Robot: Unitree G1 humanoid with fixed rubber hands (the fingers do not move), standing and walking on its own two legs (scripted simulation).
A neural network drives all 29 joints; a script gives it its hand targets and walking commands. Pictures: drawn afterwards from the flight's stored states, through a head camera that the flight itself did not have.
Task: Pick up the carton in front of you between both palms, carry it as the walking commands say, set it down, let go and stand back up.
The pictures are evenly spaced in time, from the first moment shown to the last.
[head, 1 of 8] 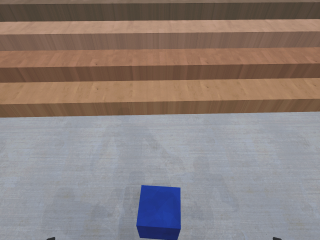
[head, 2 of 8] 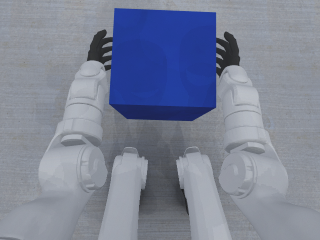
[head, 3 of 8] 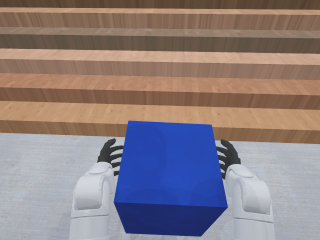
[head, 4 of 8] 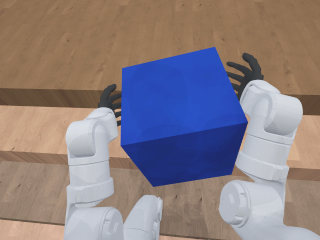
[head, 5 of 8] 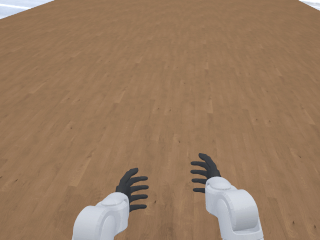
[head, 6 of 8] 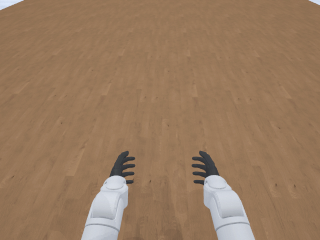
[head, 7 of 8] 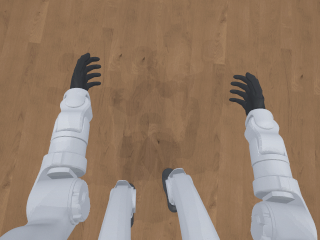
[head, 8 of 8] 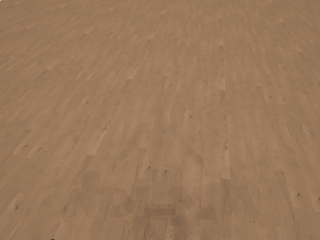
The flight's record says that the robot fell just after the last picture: no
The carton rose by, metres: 1.69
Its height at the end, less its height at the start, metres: +0.93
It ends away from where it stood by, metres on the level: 3.30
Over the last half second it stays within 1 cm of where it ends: yes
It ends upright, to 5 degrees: no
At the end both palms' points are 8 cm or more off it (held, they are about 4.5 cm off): yes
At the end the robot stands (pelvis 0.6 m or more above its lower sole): yes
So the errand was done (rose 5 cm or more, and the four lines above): no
